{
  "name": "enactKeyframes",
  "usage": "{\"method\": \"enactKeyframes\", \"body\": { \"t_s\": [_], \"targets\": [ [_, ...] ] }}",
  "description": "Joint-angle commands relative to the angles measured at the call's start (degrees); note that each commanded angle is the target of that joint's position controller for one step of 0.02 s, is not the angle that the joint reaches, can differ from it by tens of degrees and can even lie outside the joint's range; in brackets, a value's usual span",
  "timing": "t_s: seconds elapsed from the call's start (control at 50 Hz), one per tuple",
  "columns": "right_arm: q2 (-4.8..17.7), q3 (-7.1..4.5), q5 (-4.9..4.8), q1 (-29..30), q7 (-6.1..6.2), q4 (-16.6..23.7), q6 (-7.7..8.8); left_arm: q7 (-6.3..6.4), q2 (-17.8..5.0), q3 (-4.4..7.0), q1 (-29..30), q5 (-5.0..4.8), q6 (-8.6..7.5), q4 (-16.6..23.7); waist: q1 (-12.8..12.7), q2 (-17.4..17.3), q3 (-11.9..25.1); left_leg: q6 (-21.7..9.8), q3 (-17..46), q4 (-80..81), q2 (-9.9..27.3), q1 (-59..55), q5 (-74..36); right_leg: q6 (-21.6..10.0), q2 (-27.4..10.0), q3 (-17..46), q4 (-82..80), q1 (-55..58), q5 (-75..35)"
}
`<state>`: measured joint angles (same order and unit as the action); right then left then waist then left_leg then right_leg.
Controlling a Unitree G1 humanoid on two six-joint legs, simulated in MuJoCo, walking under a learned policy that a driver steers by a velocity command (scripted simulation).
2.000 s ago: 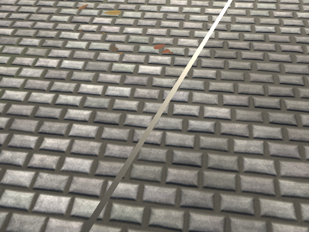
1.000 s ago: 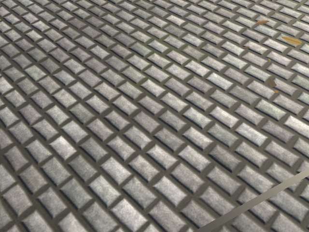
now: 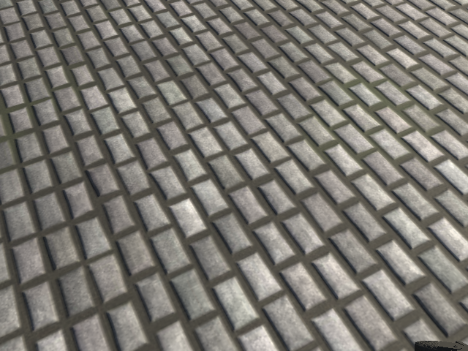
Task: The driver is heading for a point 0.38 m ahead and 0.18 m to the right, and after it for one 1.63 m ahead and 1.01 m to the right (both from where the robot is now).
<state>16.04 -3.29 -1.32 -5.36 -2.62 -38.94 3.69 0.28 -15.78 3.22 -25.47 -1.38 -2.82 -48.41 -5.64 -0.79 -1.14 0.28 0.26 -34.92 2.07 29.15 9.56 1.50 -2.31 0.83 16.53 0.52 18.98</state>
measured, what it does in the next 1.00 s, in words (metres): walks ahead, turning right: left foot, then right foot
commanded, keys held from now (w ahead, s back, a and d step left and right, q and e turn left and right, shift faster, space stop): w+e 1.00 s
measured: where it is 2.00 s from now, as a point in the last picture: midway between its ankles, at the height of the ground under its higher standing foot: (427, 221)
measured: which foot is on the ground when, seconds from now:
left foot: up 0.00-0.04, down 0.06-0.60, up 0.62-1.00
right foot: down 0.00-0.08, up 0.10-0.56, down 0.58-1.00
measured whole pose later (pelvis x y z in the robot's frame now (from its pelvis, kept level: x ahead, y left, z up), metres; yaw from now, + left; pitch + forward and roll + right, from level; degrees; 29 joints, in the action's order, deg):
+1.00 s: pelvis +0.52 -0.09 +0.00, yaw -33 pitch +2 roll +0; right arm 16.5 -1.9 -0.1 -1.5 -1.2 -39.2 5.7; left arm 0.6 -17.1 3.9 -20.1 -1.4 -2.2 -40.0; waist -4.8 -2.5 -1.9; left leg 3.4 6.1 -30.8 1.9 33.6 -2.1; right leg -4.1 6.6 10.4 23.8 -6.4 18.4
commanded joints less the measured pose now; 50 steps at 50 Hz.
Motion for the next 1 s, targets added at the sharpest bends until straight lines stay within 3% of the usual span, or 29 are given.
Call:
{"method": "enactKeyframes", "body": {
  "t_s": [0.02,0.04,0.06,0.08,0.1,0.12,0.14,0.16,0.18,0.2,0.22,0.28,0.36,0.42,0.48,0.52,0.56,0.58,0.6,0.62,0.64,0.66,0.68,0.7,0.72,0.8,0.9,0.94,1.0],
  "targets": [
    [5.66,-1.7,-0.43,1.18,0.07,4.33,1.53,0.22,-12.03,2.81,4.39,-0.59,-0.44,4.05,5.8,8.51,-2.67,-1.02,-1.37,5.33,-2.12,-11.41,-3.02,-10.21,-11.83,10.12,-3.76,-10.45,-9.83],
    [7.51,-2.75,-0.28,-4.45,0.64,2.56,1.48,0.23,-10.95,2.41,4.51,-0.32,-0.46,4.11,8.65,7.66,0.18,-2.05,-1.9,6.2,-3.04,-19.65,-2.29,-8.79,-10.0,8.56,2.24,-12.4,-16.18],
    [10.08,-3.99,-0.08,-12.65,1.44,0.75,1.51,0.13,-8.12,1.47,4.85,0.31,-0.66,4.42,12.76,5.29,5.35,-3.76,1.21,6.42,0.32,-31.18,-1.52,-6.38,-6.32,5.11,14.78,-17.22,-17.89],
    [15.51,-5.05,1.68,-20.96,2.33,-0.03,1.16,0.26,-1.86,-0.38,3.2,1.76,-0.92,6.71,14.18,-8.48,14.73,-8.45,19.78,9.46,14.96,-47.09,7.68,-2.35,0.1,0.48,37.13,-30.9,-1.37],
    [15.84,-4.73,2.33,-21.56,1.77,-0.34,1.36,0.69,-2.28,-0.31,0.16,-0.75,-1.74,7.82,12.18,-19.72,18.2,-14.64,43.25,20.87,22.12,-46.83,22.84,-1.68,4.24,5.05,51.02,-40.19,14.2],
    [10.93,-3.18,1.61,-16.84,1.53,-0.02,1.69,0.65,-7.75,1.27,1.77,-2.13,-1.84,7.36,11.17,-13.18,10.81,-13.38,38.48,22.48,21.19,-40.88,29.14,-2.29,0.44,7.68,57.15,-44.21,10.48],
    [7.97,-2.35,0.97,-13.7,1.68,-0.05,1.77,0.4,-8.83,1.68,5.55,-1.95,-1.71,7.88,10.28,-10.17,5.18,-11.57,29.29,22.22,19.16,-35.1,24.22,-3.11,-1.83,6.06,57.27,-45.25,5.65],
    [6.29,-1.81,1.27,-10.66,1.67,-0.24,1.91,0.41,-7.74,1.66,6.78,-1.22,-1.49,7.59,8.68,-6.17,2.69,-10.34,22.81,23.02,16.39,-30.1,16.85,-3.21,-3.57,5.91,55.42,-43.49,1.18],
    [4.59,-1.44,1.75,-8.6,1.64,-0.54,2.19,0.35,-7.03,1.9,7.41,-0.61,-1.0,7.36,7.51,-5.67,0.73,-9.15,16.83,24.15,13.79,-26.52,9.97,-3.35,-4.83,6.44,52.96,-41.58,-2.04],
    [4.53,-1.49,2.08,-7.52,1.79,-0.89,2.54,-0.03,-6.0,1.85,6.54,-0.69,-0.44,7.28,6.25,-7.27,0.52,-9.04,12.96,25.33,13.21,-24.19,5.76,-3.1,-5.57,6.41,52.08,-39.16,-4.38],
    [4.1,-1.57,1.97,-7.19,1.91,-1.31,2.99,-0.27,-5.0,1.68,6.57,-0.71,0.09,7.18,5.95,-6.37,0.11,-9.39,10.13,26.27,12.8,-23.22,1.78,-2.78,-5.72,6.09,51.68,-38.72,-5.65],
    [5.22,-2.1,2.02,-7.61,2.32,-2.75,3.57,-0.4,-3.94,1.54,9.44,-0.37,0.96,8.81,5.49,-2.51,-1.92,-10.48,3.71,27.74,13.03,-23.05,-6.58,-1.61,-5.38,6.54,48.06,-42.39,-9.73],
    [7.09,-2.52,1.87,-8.14,2.88,-3.89,3.03,-1.54,-3.04,0.82,15.76,0.01,0.49,11.57,6.99,-1.57,-3.77,-9.93,-4.22,28.72,11.8,-23.75,-10.78,-1.15,-4.61,3.58,33.71,-41.92,-19.79],
    [8.76,-2.96,1.31,-11.22,3.26,-5.31,2.28,-2.81,-1.98,0.05,22.37,0.13,0.23,14.29,9.64,-0.2,-5.68,-9.36,-7.78,28.47,12.76,-26.88,-12.69,-2.33,-4.03,-0.23,25.74,-41.53,-22.13],
    [10.09,-3.34,0.45,-13.23,3.22,-6.52,1.03,-3.91,-2.57,0.1,25.71,-0.08,0.16,16.8,10.04,-0.66,-5.88,-8.24,-10.2,24.9,13.97,-33.08,-20.56,-4.51,-2.69,-2.86,20.89,-41.47,-18.49],
    [11.97,-3.77,0.12,-12.91,3.48,-6.44,0.15,-4.2,-4.49,1.03,24.16,-0.01,0.43,17.62,7.84,-3.01,-2.55,-7.11,-11.94,17.99,14.06,-35.86,-40.58,-6.76,1.0,-6.2,20.19,-35.67,-13.05],
    [13.56,-4.11,-0.35,-12.1,3.82,-5.96,-0.83,-3.75,-8.48,3.27,13.55,-0.2,1.03,15.81,1.36,-4.71,4.36,-5.8,-13.18,1.9,13.03,-34.83,-54.33,-9.9,5.81,-8.38,19.35,-21.36,-8.69],
    [12.72,-3.6,-0.47,-11.42,4.02,-5.49,-0.75,-2.8,-11.66,5.16,3.8,-0.26,1.52,13.51,-4.05,-3.15,9.04,-3.69,-14.16,-12.08,10.9,-26.12,-47.78,-12.28,6.81,-6.2,15.62,-5.39,-11.69],
    [5.71,-1.58,1.94,-14.83,3.85,-3.57,-0.17,-1.54,-16.82,6.26,0.24,-0.41,2.09,12.31,-1.31,9.27,13.5,-0.78,-13.45,-32.42,4.81,-5.18,-3.79,-17.46,-5.51,14.87,15.21,13.49,-10.19],
    [3.55,-0.02,1.7,-16.23,3.06,-0.86,2.1,-2.06,-18.7,5.85,2.06,-0.05,0.82,14.86,1.94,14.05,23.53,0.84,0.27,-47.33,-5.59,10.44,26.06,-28.24,-17.18,48.88,4.19,23.96,2.12],
    [9.45,-1.48,-0.49,-8.22,2.34,0.55,3.62,-2.5,-13.31,4.45,2.3,0.31,0.04,14.78,-1.85,5.91,20.28,-0.08,6.72,-48.4,-2.06,16.28,21.12,-24.18,-16.02,44.89,-0.35,21.82,4.3],
    [9.28,-1.24,-1.35,-5.62,2.11,1.79,4.41,-2.5,-11.56,3.84,4.58,0.43,-0.58,14.25,-0.22,4.64,11.77,-1.2,5.74,-44.07,0.18,17.48,15.68,-21.71,-14.03,36.26,-0.86,13.47,0.95],
    [8.32,-1.03,-0.1,-5.71,2.66,1.07,4.69,-2.41,-10.21,3.39,8.56,0.3,-0.87,14.59,2.92,-0.51,7.23,-1.18,5.46,-38.72,2.81,14.47,11.82,-19.65,-11.25,29.65,-0.71,4.43,-5.82],
    [8.64,-1.41,1.2,-6.35,3.02,0.42,4.27,-2.25,-8.32,2.77,11.49,0.71,-0.99,15.29,4.96,-0.61,4.8,-0.92,5.45,-34.51,4.34,10.75,9.11,-18.4,-8.91,24.72,-1.52,-1.79,-12.05],
    [8.92,-1.59,1.41,-7.83,2.89,0.37,3.55,-1.98,-8.3,2.63,12.78,1.45,-1.12,16.03,6.61,2.24,4.6,-0.23,5.78,-33.37,4.92,7.36,7.8,-18.98,-8.27,23.43,-2.51,-6.22,-16.51],
    [6.4,-0.89,2.52,-5.32,3.1,1.0,1.69,-0.69,-9.46,2.91,11.17,0.75,-1.46,14.48,6.55,1.86,2.4,3.47,3.44,-22.95,4.26,6.37,2.2,-18.69,-5.22,16.3,-3.81,-13.72,-24.84],
    [4.18,0.32,1.78,5.8,2.27,3.43,2.23,0.45,-10.64,3.17,7.28,0.2,-0.47,12.55,2.1,4.89,0.92,4.28,2.57,-1.31,-0.2,1.33,-14.36,-14.34,-1.68,13.82,-2.25,-16.1,-15.9],
    [5.05,0.11,1.13,8.21,1.73,4.21,2.72,0.5,-10.95,3.32,5.5,-0.07,-0.2,11.63,1.18,5.59,0.68,3.87,3.37,2.26,-1.22,-0.22,-15.22,-13.97,-2.9,16.6,-0.67,-14.64,-13.31],
    [7.3,-0.86,0.83,7.96,1.08,4.46,3.47,0.77,-10.1,3.21,4.8,-0.19,0.34,11.0,2.09,7.0,1.01,2.12,5.13,6.35,-1.82,-1.79,-10.07,-13.01,-4.93,22.11,4.4,-9.4,-11.6]
  ]
}}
